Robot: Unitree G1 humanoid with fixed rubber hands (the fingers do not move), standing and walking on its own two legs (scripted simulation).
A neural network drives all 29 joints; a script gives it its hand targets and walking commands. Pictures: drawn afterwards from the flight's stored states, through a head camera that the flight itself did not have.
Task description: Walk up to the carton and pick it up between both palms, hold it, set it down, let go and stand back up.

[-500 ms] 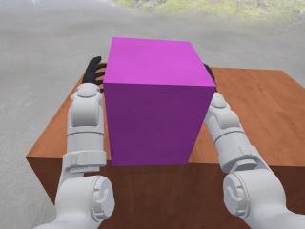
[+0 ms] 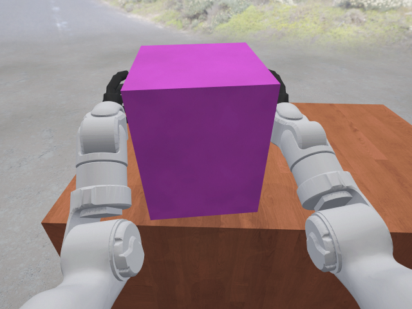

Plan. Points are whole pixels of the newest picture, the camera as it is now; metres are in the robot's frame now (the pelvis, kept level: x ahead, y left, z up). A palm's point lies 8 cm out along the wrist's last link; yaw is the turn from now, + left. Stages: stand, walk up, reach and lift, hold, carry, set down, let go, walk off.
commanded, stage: reach and lift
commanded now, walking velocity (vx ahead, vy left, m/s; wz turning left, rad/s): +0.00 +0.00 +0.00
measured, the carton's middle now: (199, 128) +0.38 -0.01 +0.25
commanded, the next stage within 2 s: hold in 0.70 s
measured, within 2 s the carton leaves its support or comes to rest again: neither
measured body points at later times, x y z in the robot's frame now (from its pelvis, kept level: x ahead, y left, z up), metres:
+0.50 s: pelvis +0.01 +0.00 +0.00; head -0.07 +0.02 +0.44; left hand +0.41 +0.14 +0.30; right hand +0.40 -0.16 +0.31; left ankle +0.00 +0.12 -0.75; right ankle +0.04 -0.11 -0.75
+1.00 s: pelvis +0.01 -0.01 +0.00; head -0.09 +0.00 +0.44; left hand +0.39 +0.15 +0.34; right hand +0.39 -0.15 +0.35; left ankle +0.00 +0.12 -0.75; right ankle +0.04 -0.11 -0.75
